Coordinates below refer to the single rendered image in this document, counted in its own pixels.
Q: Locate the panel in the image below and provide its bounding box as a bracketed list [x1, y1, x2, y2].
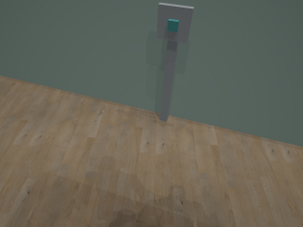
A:
[156, 2, 194, 122]

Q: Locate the button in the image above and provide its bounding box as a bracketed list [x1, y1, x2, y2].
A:
[167, 19, 179, 32]

